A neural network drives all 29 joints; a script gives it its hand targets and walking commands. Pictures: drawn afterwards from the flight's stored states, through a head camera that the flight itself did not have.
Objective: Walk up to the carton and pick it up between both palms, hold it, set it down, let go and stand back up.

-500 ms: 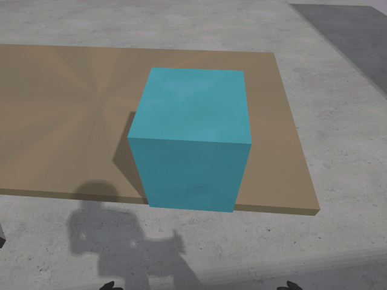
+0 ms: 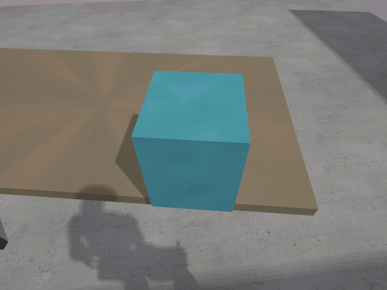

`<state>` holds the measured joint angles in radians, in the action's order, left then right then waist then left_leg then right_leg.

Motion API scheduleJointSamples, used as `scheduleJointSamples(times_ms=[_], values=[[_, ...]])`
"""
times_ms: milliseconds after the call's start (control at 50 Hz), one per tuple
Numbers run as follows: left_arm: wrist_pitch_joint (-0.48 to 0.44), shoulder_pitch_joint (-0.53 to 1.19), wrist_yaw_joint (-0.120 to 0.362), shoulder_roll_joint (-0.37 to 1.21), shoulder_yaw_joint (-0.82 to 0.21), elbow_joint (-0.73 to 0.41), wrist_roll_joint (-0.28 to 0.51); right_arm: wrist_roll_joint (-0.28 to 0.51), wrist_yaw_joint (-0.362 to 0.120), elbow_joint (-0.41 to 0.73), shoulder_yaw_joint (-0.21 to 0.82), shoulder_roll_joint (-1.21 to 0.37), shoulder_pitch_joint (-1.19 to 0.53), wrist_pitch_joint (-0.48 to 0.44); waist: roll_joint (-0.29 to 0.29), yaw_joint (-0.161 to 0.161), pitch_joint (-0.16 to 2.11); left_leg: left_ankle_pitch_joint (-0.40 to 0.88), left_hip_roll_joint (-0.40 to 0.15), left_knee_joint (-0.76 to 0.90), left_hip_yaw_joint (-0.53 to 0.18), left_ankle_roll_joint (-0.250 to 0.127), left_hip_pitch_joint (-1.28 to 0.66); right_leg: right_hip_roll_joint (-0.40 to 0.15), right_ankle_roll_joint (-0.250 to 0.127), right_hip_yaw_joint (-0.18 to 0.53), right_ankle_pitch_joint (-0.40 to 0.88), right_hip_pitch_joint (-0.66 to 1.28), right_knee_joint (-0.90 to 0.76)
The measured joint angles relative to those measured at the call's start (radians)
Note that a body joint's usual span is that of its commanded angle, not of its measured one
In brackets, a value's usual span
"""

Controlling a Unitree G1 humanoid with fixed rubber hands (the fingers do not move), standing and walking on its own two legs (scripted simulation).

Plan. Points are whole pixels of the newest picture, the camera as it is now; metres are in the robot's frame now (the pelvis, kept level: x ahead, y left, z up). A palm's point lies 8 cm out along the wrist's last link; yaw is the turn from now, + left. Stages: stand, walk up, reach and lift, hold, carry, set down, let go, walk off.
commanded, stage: stand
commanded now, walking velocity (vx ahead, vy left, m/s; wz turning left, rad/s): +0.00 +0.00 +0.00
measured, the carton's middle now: (194, 143) +0.44 +0.01 +0.06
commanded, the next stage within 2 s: none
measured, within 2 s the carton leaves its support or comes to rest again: neither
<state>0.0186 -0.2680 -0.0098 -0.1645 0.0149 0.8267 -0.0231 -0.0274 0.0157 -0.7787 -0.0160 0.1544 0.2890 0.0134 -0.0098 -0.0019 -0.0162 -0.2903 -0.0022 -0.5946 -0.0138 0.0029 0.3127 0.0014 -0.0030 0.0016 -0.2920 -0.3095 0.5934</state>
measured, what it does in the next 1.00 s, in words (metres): stands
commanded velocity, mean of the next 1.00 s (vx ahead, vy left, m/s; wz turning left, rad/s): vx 0.00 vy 0.00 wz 0.00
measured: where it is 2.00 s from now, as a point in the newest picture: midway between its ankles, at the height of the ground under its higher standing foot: outside the picture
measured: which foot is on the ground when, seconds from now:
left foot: down 0.00-1.00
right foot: down 0.00-1.00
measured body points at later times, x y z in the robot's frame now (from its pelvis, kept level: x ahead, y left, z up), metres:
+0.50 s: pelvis +0.01 +0.00 +0.01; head +0.03 -0.01 +0.46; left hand +0.04 +0.22 -0.14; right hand +0.04 -0.23 -0.15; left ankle +0.02 +0.12 -0.73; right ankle +0.01 -0.12 -0.73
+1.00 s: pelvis +0.01 +0.00 +0.01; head +0.02 -0.01 +0.46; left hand -0.01 +0.20 -0.15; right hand +0.00 -0.21 -0.15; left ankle +0.02 +0.12 -0.73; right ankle +0.01 -0.12 -0.73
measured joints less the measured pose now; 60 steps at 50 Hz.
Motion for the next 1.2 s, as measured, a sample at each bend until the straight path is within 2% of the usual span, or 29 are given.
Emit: scheduleJointSamples(times_ms=[760, 1200], values=[[-0.023, -0.016, -0.027, 0.042, 0.011, 0.259, 0.01, 0.012, 0.022, -0.276, -0.012, -0.035, 0.017, -0.015, 0.003, 0.003, -0.016, 0.041, -0.005, 0.126, -0.003, 0.006, -0.11, 0.004, -0.005, -0.002, 0.04, 0.11, -0.124], [-0.019, -0.037, -0.031, 0.067, -0.001, 0.334, 0.011, 0.015, 0.028, -0.343, -0.002, -0.054, 0.021, -0.01, 0.002, -0.001, -0.02, 0.061, -0.006, 0.145, -0.002, 0.008, -0.116, 0.005, -0.005, -0.001, 0.059, 0.114, -0.14]])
